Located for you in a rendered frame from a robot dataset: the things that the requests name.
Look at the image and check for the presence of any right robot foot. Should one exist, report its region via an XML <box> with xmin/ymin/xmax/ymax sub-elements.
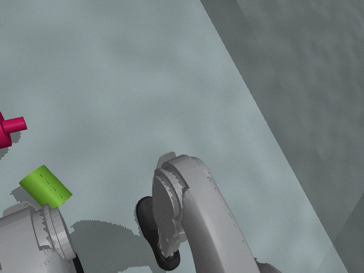
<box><xmin>136</xmin><ymin>196</ymin><xmax>180</xmax><ymax>271</ymax></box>

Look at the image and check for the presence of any right robot hand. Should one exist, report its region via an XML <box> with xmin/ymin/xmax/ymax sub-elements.
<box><xmin>254</xmin><ymin>258</ymin><xmax>282</xmax><ymax>273</ymax></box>

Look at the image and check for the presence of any left robot foot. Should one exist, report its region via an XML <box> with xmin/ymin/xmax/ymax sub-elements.
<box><xmin>72</xmin><ymin>254</ymin><xmax>84</xmax><ymax>273</ymax></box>

